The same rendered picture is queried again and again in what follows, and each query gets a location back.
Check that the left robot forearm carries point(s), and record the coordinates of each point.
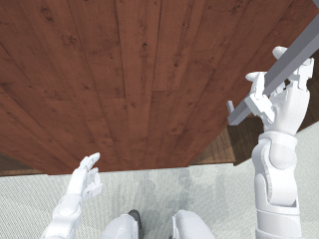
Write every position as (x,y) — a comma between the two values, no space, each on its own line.
(66,218)

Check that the wardrobe door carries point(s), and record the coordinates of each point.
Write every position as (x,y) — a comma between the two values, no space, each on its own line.
(144,83)
(9,163)

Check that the right robot forearm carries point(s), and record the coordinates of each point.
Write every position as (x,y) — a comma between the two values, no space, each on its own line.
(275,188)

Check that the left robot hand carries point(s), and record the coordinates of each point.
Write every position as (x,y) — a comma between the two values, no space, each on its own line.
(80,181)

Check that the left robot shin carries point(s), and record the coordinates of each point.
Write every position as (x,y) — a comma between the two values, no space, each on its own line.
(127,215)

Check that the right robot hand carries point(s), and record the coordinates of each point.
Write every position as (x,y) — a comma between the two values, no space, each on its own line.
(289,106)

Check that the left robot foot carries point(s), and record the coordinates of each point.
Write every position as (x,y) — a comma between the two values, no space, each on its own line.
(134,213)

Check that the handle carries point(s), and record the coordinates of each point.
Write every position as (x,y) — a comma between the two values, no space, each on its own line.
(306,44)

